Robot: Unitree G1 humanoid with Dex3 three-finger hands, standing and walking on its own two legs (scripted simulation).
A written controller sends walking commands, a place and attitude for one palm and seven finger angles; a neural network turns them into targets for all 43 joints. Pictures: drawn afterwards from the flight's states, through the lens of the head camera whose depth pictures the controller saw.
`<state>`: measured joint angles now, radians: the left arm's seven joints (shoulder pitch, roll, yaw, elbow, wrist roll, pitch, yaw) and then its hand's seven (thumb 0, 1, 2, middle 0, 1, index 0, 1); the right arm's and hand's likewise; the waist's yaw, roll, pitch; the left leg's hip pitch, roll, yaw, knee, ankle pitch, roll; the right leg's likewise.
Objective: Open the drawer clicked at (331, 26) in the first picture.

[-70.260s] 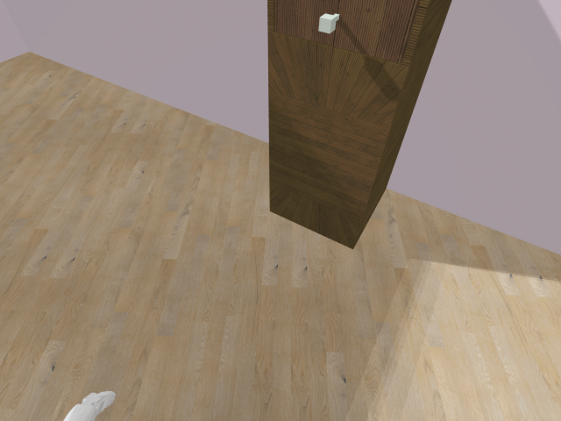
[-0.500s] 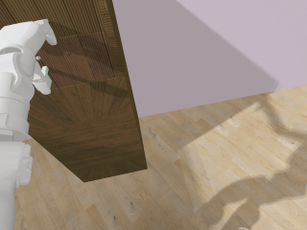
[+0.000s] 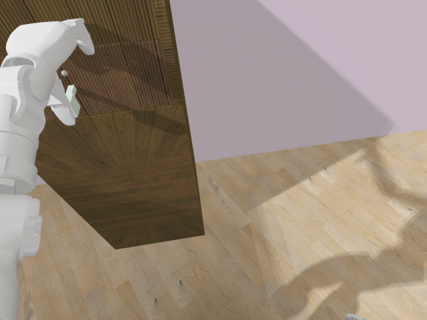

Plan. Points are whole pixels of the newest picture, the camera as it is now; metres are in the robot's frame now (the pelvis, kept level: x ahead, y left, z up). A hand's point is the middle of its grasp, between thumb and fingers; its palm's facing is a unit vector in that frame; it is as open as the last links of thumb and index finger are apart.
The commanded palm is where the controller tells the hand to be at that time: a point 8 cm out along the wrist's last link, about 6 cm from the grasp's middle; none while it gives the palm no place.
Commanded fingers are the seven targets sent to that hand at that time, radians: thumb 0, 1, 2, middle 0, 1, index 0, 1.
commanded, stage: move the hooked fingers above the handle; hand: left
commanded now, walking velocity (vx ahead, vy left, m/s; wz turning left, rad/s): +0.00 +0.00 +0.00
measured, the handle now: (68, 100) +0.50 +0.29 +0.15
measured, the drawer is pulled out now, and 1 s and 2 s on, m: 0.00 0.00 0.00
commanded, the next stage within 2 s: none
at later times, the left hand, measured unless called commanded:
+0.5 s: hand (57, 89) +0.45 +0.27 +0.21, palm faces +0.04 -0.02 -1.00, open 13.8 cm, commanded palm +0.44 +0.30 +0.27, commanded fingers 0.00 -0.50 0.30 -0.30 -1.20 -0.30 -1.20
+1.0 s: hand (34, 106) +0.43 +0.30 +0.19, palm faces -0.08 +0.06 -1.00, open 13.8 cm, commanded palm +0.43 +0.30 +0.27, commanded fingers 0.00 -0.50 0.30 -0.30 -1.20 -0.30 -1.20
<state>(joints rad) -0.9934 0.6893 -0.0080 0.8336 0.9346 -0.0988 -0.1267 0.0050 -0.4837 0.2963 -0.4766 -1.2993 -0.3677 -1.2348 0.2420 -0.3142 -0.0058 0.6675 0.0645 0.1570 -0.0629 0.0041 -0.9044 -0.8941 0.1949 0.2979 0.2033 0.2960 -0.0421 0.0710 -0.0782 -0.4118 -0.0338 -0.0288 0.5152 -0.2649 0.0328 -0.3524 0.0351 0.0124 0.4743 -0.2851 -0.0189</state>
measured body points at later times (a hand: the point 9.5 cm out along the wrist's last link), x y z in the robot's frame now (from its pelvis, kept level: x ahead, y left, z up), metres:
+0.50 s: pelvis -0.01 +0.01 +0.00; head +0.04 +0.01 +0.45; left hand +0.45 +0.27 +0.26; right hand +0.07 -0.28 -0.12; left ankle -0.01 +0.10 -0.74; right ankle -0.04 -0.11 -0.74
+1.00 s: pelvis -0.01 +0.00 +0.00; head +0.04 +0.00 +0.45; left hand +0.43 +0.30 +0.25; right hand +0.08 -0.27 -0.13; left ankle -0.01 +0.10 -0.74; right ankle -0.04 -0.11 -0.74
